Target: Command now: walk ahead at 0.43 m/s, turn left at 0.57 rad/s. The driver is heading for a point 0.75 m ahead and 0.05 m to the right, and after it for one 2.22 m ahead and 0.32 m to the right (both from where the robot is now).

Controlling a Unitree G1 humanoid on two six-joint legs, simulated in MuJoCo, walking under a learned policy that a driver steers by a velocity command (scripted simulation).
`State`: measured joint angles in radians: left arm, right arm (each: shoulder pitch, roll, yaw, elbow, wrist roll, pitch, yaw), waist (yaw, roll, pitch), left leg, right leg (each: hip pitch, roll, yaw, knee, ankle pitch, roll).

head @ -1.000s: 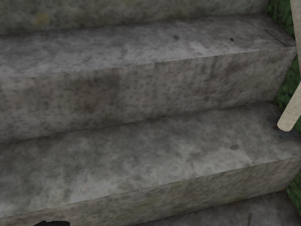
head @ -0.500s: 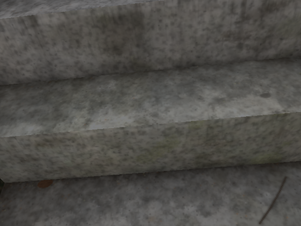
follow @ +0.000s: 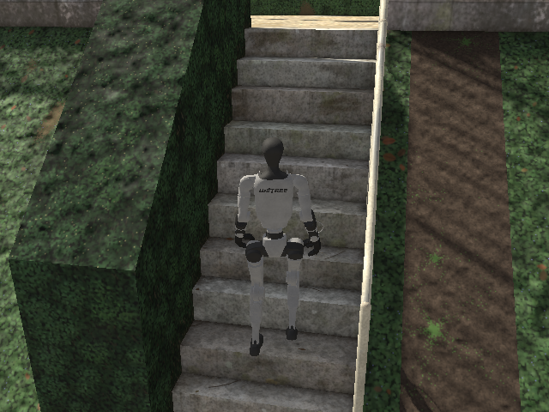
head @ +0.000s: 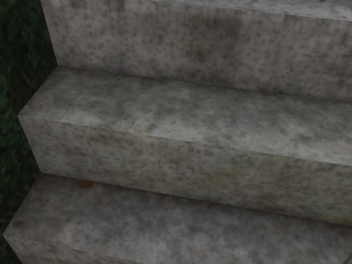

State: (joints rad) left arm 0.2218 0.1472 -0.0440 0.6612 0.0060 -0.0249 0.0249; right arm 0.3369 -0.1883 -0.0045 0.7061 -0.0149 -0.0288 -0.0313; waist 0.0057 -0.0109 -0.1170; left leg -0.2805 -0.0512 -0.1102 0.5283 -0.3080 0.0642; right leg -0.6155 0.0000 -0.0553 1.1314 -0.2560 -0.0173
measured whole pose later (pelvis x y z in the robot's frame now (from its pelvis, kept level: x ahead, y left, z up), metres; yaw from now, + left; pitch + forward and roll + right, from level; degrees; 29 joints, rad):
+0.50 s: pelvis +0.13 +0.04 +0.01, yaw +10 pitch +5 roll +3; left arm 0.57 0.09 -0.02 0.98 -0.01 -0.02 0.07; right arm -0.11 -0.05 0.15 0.48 0.02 -0.05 0.07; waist 0.12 0.01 0.05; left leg -1.36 0.18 0.10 1.79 -0.27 -0.01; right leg 0.09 -0.12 -0.12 0.15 -0.30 0.03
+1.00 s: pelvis +0.32 +0.09 +0.24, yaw -4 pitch +2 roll -2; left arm -0.08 0.05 -0.13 0.69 -0.03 0.00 0.00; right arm 0.44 -0.15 0.05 1.03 -0.07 -0.03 -0.03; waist -0.04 -0.02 -0.11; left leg -0.12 0.19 0.38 0.34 -0.22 -0.04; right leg -1.32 -0.06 -0.05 2.06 -0.08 -0.07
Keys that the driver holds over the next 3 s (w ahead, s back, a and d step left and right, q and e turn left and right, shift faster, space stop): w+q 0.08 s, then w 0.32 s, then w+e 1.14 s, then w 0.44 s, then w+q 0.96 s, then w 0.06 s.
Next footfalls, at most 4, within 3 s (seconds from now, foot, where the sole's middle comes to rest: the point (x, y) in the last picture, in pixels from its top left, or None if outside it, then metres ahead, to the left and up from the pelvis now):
0.06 right None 0.03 -0.11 -0.77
0.54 left None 0.33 0.23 -0.55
1.16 right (205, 239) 0.47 -0.05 -0.35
1.64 left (113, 236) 0.48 0.20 -0.35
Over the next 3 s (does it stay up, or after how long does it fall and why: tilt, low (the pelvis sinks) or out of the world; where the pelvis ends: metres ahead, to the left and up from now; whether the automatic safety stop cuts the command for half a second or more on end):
stays up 0.60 0.04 0.62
